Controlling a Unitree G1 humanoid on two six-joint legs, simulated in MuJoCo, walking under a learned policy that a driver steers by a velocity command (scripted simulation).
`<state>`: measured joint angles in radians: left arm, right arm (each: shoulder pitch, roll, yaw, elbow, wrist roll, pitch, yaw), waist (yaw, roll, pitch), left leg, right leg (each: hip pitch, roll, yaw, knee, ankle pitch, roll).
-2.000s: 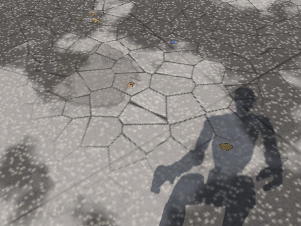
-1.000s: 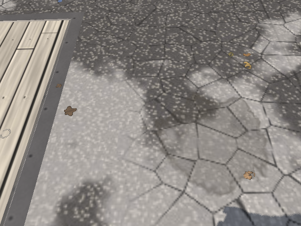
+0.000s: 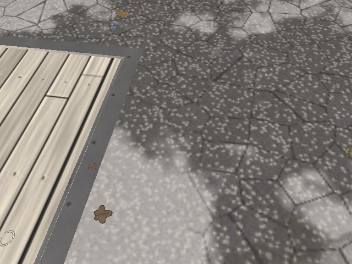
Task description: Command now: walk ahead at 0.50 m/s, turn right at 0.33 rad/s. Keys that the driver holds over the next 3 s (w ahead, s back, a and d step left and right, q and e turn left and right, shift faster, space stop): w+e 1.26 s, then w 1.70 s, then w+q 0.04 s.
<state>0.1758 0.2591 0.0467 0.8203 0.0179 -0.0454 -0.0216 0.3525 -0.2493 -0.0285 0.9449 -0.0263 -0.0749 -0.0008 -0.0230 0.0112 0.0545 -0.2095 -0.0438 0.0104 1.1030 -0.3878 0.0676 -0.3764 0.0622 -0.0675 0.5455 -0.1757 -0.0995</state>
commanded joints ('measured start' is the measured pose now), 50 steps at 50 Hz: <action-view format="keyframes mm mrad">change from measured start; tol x32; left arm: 1 112 114 35 3 -13 -2 3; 23 312 113 40 -39 -16 -6 24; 43 -211 59 4 -200 25 44 -62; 50 214 288 92 -104 -5 44 5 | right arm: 1 -42 -108 -21 -102 -10 -22 8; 16 -418 -81 5 -269 2 12 21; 22 21 -313 -64 -204 -37 -15 -25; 50 -87 -165 -48 -228 -3 4 6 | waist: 1 23 -22 -28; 19 28 -98 -54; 22 -52 273 -337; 42 -29 77 32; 50 154 -99 -287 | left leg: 1 -381 105 -67 92 98 -12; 20 56 39 -42 -672 237 -52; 23 421 492 -756 -840 -155 134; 39 155 291 103 -956 480 65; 46 285 318 226 -543 1065 24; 49 -462 37 116 303 -160 -97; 50 -571 86 -24 326 -84 -87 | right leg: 1 295 -286 452 -310 149 -184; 18 280 -198 423 -206 345 -78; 24 -286 -37 175 663 -276 11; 46 21 17 -87 40 -103 -65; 50 674 -390 715 -259 -44 -279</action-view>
